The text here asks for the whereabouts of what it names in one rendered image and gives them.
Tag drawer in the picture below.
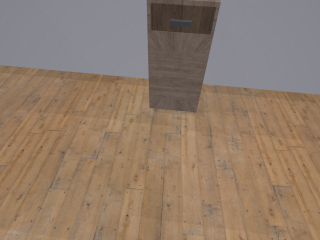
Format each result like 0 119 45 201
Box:
151 3 215 35

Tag cabinet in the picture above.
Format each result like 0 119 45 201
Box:
146 0 221 113

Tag handle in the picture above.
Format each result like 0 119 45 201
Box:
170 18 192 27

